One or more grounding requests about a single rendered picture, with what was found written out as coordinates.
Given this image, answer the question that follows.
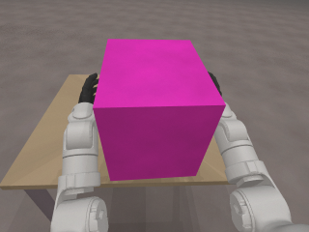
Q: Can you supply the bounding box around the left robot hand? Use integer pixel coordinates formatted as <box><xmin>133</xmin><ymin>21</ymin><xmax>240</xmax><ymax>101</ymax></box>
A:
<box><xmin>78</xmin><ymin>73</ymin><xmax>99</xmax><ymax>104</ymax></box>

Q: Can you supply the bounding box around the right robot hand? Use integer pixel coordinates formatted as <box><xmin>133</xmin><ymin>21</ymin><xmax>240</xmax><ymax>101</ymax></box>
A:
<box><xmin>208</xmin><ymin>72</ymin><xmax>222</xmax><ymax>97</ymax></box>

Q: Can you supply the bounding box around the carton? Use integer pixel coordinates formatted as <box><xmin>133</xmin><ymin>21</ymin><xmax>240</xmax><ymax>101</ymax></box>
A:
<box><xmin>93</xmin><ymin>39</ymin><xmax>226</xmax><ymax>181</ymax></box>

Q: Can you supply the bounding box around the table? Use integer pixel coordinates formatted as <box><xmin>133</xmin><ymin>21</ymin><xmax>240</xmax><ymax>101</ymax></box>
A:
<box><xmin>0</xmin><ymin>74</ymin><xmax>231</xmax><ymax>222</ymax></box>

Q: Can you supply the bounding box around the right robot forearm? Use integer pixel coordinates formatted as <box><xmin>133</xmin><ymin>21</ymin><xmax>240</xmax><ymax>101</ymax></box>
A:
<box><xmin>213</xmin><ymin>102</ymin><xmax>292</xmax><ymax>220</ymax></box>

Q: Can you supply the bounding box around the robot left upper arm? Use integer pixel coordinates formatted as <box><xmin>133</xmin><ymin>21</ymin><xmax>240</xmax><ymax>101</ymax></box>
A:
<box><xmin>51</xmin><ymin>196</ymin><xmax>109</xmax><ymax>232</ymax></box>

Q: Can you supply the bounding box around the left robot forearm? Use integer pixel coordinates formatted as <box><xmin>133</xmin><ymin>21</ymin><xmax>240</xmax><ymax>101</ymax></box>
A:
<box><xmin>50</xmin><ymin>102</ymin><xmax>100</xmax><ymax>232</ymax></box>

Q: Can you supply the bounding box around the robot right upper arm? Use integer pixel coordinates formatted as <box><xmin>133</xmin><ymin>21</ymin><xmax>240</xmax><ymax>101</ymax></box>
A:
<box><xmin>230</xmin><ymin>185</ymin><xmax>309</xmax><ymax>232</ymax></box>

